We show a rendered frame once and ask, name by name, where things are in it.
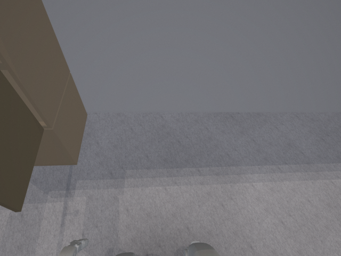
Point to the robot left hand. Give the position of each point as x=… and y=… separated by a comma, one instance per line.
x=74, y=247

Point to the cupboard door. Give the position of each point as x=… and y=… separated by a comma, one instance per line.
x=20, y=137

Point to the right robot thigh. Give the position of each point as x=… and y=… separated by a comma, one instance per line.
x=200, y=249

